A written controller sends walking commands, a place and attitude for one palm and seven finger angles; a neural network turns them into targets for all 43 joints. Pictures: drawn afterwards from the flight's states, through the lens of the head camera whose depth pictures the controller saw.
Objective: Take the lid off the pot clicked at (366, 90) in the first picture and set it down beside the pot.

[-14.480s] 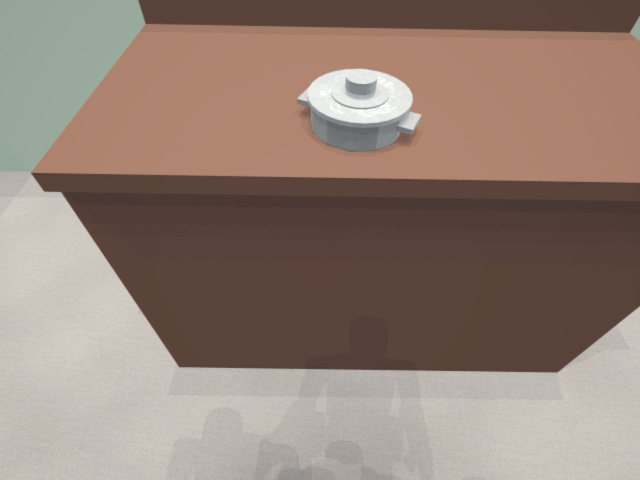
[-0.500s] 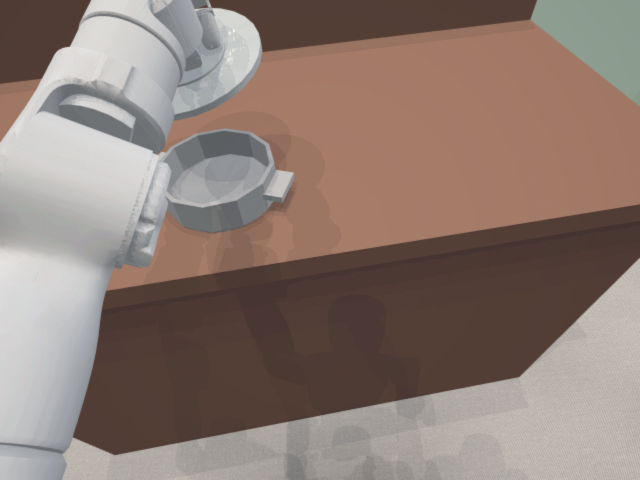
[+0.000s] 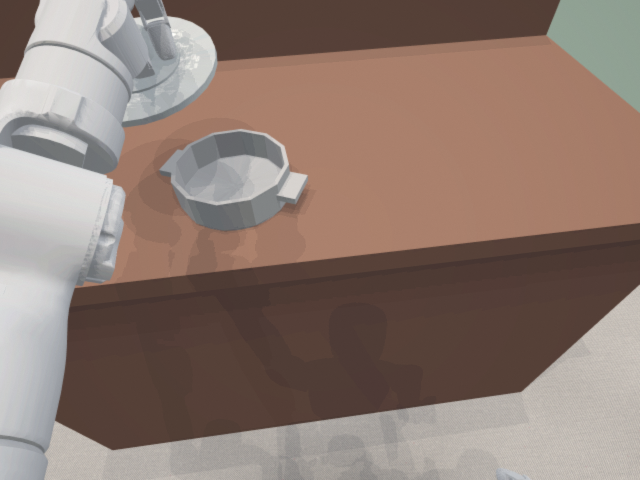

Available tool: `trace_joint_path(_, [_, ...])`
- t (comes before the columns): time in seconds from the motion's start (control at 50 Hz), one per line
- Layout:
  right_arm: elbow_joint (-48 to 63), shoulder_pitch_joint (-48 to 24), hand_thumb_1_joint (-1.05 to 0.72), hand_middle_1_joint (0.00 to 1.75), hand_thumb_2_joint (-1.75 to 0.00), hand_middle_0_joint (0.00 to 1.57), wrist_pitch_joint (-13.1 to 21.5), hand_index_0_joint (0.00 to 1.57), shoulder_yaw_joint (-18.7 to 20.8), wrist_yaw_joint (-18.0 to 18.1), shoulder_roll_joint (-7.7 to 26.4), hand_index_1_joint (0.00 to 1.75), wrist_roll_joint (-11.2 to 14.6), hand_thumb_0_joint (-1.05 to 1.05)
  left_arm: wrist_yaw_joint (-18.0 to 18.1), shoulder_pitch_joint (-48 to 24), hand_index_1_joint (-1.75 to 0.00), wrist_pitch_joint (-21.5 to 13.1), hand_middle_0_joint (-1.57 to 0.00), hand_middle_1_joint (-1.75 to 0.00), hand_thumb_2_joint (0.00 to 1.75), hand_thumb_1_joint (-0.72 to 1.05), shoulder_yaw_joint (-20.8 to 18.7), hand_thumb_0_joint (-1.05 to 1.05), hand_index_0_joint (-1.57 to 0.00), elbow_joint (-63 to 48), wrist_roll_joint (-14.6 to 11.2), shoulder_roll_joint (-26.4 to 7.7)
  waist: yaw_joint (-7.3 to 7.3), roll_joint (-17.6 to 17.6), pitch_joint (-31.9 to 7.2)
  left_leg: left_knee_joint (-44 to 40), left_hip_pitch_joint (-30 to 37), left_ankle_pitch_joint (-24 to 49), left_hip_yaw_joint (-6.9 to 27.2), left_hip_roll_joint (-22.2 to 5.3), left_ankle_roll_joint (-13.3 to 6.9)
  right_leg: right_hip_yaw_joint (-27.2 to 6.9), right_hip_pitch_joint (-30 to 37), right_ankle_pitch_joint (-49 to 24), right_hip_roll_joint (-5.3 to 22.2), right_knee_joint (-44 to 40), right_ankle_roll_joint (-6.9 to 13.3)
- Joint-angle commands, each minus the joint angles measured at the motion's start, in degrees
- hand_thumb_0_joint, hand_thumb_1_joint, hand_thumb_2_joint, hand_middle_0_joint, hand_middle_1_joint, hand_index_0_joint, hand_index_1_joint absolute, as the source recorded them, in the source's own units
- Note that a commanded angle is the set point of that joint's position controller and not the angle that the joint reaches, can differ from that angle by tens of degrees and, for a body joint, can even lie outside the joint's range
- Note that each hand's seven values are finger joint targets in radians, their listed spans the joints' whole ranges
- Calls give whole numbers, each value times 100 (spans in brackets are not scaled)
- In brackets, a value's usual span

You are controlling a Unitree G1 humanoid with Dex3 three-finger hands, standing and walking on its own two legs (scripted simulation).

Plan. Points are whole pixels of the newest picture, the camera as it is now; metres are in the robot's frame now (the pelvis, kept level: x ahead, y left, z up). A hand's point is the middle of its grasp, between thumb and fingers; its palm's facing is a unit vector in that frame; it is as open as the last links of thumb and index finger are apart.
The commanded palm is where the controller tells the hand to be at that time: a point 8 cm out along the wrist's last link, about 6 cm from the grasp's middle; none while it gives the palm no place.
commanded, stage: move the lid sideways beside the pot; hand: left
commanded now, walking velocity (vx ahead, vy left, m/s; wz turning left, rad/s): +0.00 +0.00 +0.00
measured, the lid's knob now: (127, 46) +0.52 +0.18 +0.29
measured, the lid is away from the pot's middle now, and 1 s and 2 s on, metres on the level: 0.08 0.20 0.22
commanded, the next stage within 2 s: lower the lid onto the table in 1.56 s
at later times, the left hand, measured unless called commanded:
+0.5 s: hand (67, 53) +0.48 +0.22 +0.30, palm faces -0.18 -0.14 -0.97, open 5.6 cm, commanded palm +0.48 +0.23 +0.37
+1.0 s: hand (3, 68) +0.46 +0.28 +0.30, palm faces -0.19 -0.13 -0.97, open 5.5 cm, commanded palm +0.47 +0.28 +0.37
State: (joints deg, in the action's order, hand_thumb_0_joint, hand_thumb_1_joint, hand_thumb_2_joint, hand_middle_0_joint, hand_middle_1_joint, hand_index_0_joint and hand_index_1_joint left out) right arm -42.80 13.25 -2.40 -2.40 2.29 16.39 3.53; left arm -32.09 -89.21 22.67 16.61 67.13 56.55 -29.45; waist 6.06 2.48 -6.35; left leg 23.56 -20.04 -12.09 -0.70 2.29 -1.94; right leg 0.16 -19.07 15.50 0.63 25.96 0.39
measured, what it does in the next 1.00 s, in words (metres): stands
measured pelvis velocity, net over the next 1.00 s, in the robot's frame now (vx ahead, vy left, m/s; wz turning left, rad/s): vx -0.01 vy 0.01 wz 0.01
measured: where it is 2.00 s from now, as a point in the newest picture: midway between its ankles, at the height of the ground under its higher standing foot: outside the picture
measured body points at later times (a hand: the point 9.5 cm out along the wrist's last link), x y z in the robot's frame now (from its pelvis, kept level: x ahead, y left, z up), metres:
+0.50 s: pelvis -0.01 +0.01 +0.00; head +0.03 +0.00 +0.45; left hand +0.48 +0.23 +0.36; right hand +0.05 -0.26 -0.13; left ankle -0.01 +0.10 -0.74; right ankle -0.04 -0.11 -0.74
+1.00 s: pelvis -0.01 +0.01 +0.00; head +0.03 +0.00 +0.45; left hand +0.47 +0.29 +0.35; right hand +0.07 -0.26 -0.13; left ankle -0.01 +0.10 -0.74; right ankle -0.04 -0.11 -0.74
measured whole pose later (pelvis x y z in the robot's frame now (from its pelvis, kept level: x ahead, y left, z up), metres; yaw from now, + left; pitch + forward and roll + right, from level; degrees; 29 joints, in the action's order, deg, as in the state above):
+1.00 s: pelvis -0.01 +0.01 +0.00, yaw +1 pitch +9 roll +0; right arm -42.0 13.8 -4.9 -2.9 3.0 16.4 5.0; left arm -33.2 -86.4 15.7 14.0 67.3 58.4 -43.2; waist 6.4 2.0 -5.1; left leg 24.9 -22.1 -11.7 0.0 2.5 -2.7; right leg 0.9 -19.5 13.8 0.7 24.3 -0.3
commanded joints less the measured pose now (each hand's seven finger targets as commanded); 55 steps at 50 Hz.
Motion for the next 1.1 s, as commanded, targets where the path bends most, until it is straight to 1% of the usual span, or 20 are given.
trace_joint_path(0.0, [541,-81,-90,30,-90,20,87,20,254,65,794,30,21,0,317,-3669,-117,-78,-69,-106,97,63,-41,0,-97,-1330,101,-1075,139,-232,-2262,296,1806,2627,148,88,-218,18,259,-2306,-164,-239,134])
trace_joint_path(0.06, [616,-91,-90,30,-90,20,136,20,245,65,732,30,-11,0,334,-4000,-117,-233,-69,-106,97,63,-211,0,-97,-1737,240,-1417,70,-95,-2745,351,2009,2784,223,98,-210,-5,331,-2267,-193,-147,123])
trace_joint_path(0.18, [518,-82,-90,30,-90,20,43,20,195,97,769,30,67,0,341,-3750,-117,-189,-69,-106,97,63,-56,0,-97,-1012,233,-1270,172,-190,-1990,154,1584,1955,223,100,-178,85,17,-1721,-215,-307,152])
trace_joint_path(0.22, [546,-45,-90,30,-90,20,94,20,211,91,788,30,39,0,390,-3939,-117,-317,-69,-106,97,63,-219,0,-97,-1380,268,-1597,114,-9,-2485,212,1819,2194,265,96,-153,39,157,-1775,-217,-269,150])
trace_joint_path(0.3, [565,14,-90,30,-90,20,121,20,238,116,817,30,51,0,393,-3721,-117,-457,-69,-106,97,63,-205,0,-97,-1335,199,-1594,124,122,-2484,278,1891,2476,263,82,-143,66,179,-1903,-204,-261,185])
trace_joint_path(0.34, [592,21,-90,30,-90,20,102,20,247,121,798,30,11,0,395,-3662,-117,-512,-69,-106,97,63,-578,0,-97,-1357,370,-2130,21,-16,-2751,332,1808,2553,246,93,-192,14,387,-2037,-214,-181,161])
trace_joint_path(0.4, [567,81,-90,30,-90,20,42,20,275,95,853,30,66,0,327,-3331,-117,-471,-69,-106,97,63,-204,0,-97,-1145,224,-1651,102,41,-2227,295,1776,2613,237,65,-152,99,116,-1905,-223,-280,179])
trace_joint_path(0.42, [556,133,-90,30,-90,20,38,20,274,81,858,30,36,0,349,-3488,-117,-497,-69,-106,97,63,-664,0,-97,-1283,345,-2277,9,-62,-2434,289,1669,2471,252,70,-168,48,316,-1903,-234,-250,146])
trace_joint_path(0.44, [588,76,-90,30,-90,20,2,20,266,109,859,30,20,0,333,-3337,-117,-501,-69,-106,97,63,-709,0,-97,-1131,387,-2387,0,-158,-2377,298,1529,2388,218,93,-209,43,400,-1967,-225,-220,162])
trace_joint_path(0.5, [628,87,-90,30,-90,20,-37,20,286,92,876,30,83,0,296,-3317,-117,-548,-69,-106,97,63,-300,0,-97,-1419,262,-1996,58,213,-2349,328,1734,2746,198,43,-165,69,288,-2071,-195,-252,176])
trace_joint_path(0.52, [632,128,-90,30,-90,20,-9,20,298,64,852,30,60,0,326,-3557,-117,-598,-69,-106,97,63,-551,0,-97,-1729,359,-2275,-3,275,-2627,357,1930,2880,279,15,-145,54,249,-1962,-236,-224,151])
trace_joint_path(0.6, [588,177,-90,30,-90,20,-61,20,316,90,923,30,85,0,244,-2975,-117,-586,-69,-106,97,63,-447,0,-97,-1309,267,-2161,68,156,-2130,341,1831,2765,267,16,-149,122,84,-1809,-247,-322,183])
trace_joint_path(0.68, [618,164,-90,30,-90,20,-71,20,304,111,892,30,67,0,274,-3301,-117,-677,-69,-106,97,63,-718,0,-97,-1516,372,-2622,17,120,-2396,315,1770,2461,279,37,-189,101,201,-1713,-256,-281,167])
trace_joint_path(0.7, [643,131,-90,30,-90,20,-55,20,298,102,919,30,106,0,260,-3313,-117,-703,-69,-106,97,63,-394,0,-97,-1664,256,-2284,74,442,-2372,347,1962,2827,279,24,-131,116,95,-1816,-239,-306,201])
trace_joint_path(0.72, [625,217,-90,30,-90,20,-22,20,318,84,877,30,74,0,290,-3543,-117,-735,-69,-106,97,63,-624,0,-97,-1867,339,-2517,21,395,-2636,373,2070,2853,331,10,-131,87,126,-1753,-269,-285,159])
trace_joint_path(0.8, [583,192,-90,30,-90,20,-53,20,309,86,930,30,110,0,236,-3132,-117,-723,-69,-106,97,63,-343,0,-97,-1440,253,-2183,104,477,-2145,358,2055,2895,345,-3,-79,174,-163,-1610,-277,-366,211])
trace_joint_path(0.86, [536,202,-90,30,-90,20,-119,20,281,118,906,30,97,0,230,-3050,-117,-692,-69,-106,97,63,-517,0,-97,-1102,380,-2472,97,50,-2075,277,1641,2207,264,27,-174,147,31,-1528,-261,-380,157])
trace_joint_path(1.0, [564,146,-90,30,-90,20,-92,20,250,155,922,30,131,0,241,-3209,-117,-820,-69,-106,97,63,-430,0,-97,-1384,313,-2493,100,461,-2230,335,1920,2633,286,11,-130,171,4,-1626,-256,-388,191])
trace_joint_path(1.02, [522,200,-90,30,-90,20,-93,20,259,152,916,30,115,0,258,-3347,-117,-833,-69,-106,97,63,-673,0,-97,-1486,405,-2809,65,310,-2448,337,1912,2566,294,-11,-147,130,100,-1645,-262,-370,142])
trace_joint_path(1.08, [528,163,-90,30,-90,20,-151,20,242,175,911,30,140,0,226,-3203,-117,-821,-69,-106,97,63,-510,0,-97,-1225,399,-2684,91,241,-2104,242,1667,2182,264,-13,-162,176,43,-1471,-249,-410,154])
